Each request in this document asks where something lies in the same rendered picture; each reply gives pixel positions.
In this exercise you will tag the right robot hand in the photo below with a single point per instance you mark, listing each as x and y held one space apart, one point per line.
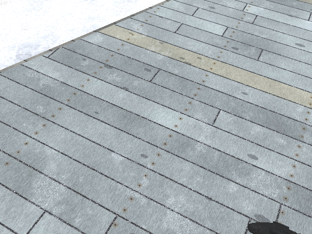
269 228

